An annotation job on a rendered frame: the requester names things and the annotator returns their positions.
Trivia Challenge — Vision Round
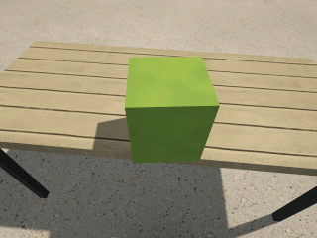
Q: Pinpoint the carton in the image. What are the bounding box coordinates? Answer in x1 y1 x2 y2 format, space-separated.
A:
125 57 220 164

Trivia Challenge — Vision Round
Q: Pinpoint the table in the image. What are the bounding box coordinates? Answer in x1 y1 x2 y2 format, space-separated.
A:
0 41 317 222

